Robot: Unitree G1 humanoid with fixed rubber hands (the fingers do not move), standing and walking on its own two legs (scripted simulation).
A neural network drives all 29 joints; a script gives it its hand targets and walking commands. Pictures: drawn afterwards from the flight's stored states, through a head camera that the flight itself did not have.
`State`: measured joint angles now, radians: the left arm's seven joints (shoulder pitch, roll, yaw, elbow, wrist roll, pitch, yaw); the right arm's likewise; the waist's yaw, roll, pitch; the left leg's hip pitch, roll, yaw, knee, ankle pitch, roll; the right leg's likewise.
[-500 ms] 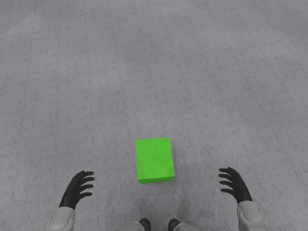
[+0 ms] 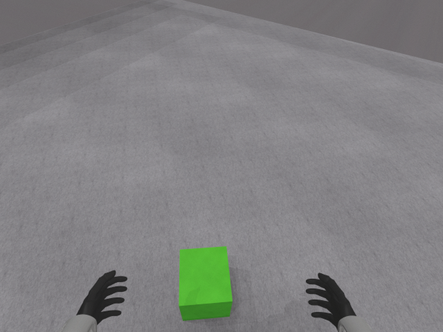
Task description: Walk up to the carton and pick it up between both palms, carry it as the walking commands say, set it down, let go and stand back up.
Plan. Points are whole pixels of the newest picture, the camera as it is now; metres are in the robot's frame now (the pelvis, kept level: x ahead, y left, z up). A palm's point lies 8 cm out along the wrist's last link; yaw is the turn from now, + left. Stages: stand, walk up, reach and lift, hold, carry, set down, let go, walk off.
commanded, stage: let go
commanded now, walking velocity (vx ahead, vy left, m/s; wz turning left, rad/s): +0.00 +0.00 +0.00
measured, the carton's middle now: (204, 283) +0.44 +0.04 -0.67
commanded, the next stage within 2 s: stand in 0.04 s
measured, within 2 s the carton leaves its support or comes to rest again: neither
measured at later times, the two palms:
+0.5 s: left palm out of the picture +0.13 +0.27 -0.08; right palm out of the picture +0.09 -0.28 -0.08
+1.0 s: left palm out of the picture +0.05 +0.31 -0.10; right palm out of the picture +0.02 -0.25 -0.10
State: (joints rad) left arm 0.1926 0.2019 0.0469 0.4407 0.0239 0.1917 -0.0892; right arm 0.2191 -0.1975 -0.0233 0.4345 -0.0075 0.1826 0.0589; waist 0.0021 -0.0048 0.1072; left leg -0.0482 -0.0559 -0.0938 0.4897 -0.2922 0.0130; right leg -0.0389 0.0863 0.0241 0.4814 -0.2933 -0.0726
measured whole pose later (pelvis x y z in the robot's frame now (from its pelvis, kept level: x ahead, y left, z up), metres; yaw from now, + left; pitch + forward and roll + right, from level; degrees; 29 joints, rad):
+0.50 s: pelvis +0.00 +0.01 +0.00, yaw -1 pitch -4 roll -1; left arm 0.30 0.27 0.09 0.70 0.02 -0.04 0.02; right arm 0.31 -0.27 -0.08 0.77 -0.02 -0.04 -0.03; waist -0.01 -0.01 -0.12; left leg -0.14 -0.03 -0.07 0.53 -0.31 0.01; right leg -0.12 0.10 0.03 0.48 -0.28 -0.07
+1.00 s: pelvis -0.04 +0.03 +0.00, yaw -2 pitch -5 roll +0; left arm 0.32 0.29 0.04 0.82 0.00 -0.04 0.01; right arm 0.30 -0.29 -0.05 0.86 -0.01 -0.05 -0.02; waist -0.01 0.00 -0.06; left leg -0.18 -0.07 -0.03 0.48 -0.21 0.05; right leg -0.18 0.06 0.06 0.47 -0.20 -0.02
